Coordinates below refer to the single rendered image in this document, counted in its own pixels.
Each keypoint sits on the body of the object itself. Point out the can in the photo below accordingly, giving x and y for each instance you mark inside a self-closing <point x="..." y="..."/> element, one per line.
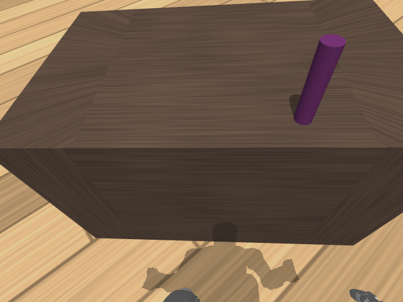
<point x="324" y="62"/>

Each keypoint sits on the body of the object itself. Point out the right robot hand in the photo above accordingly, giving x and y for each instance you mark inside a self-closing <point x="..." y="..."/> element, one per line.
<point x="362" y="296"/>

